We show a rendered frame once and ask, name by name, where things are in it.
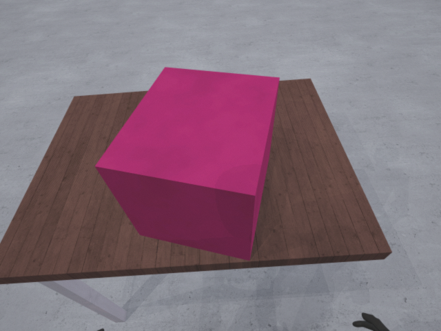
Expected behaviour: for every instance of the table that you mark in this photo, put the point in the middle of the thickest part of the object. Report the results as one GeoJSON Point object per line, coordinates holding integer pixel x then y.
{"type": "Point", "coordinates": [69, 226]}

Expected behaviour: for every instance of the right robot hand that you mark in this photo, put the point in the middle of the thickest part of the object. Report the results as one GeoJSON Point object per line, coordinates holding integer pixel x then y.
{"type": "Point", "coordinates": [371, 323]}

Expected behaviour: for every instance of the carton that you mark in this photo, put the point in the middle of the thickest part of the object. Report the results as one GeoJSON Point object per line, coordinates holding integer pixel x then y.
{"type": "Point", "coordinates": [189, 165]}

